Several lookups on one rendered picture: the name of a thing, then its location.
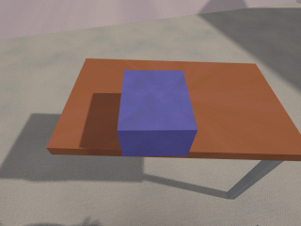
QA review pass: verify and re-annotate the table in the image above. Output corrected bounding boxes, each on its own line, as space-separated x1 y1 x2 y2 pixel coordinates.
46 58 301 200

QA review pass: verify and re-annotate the carton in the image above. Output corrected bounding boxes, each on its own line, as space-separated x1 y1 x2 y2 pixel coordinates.
117 70 198 156

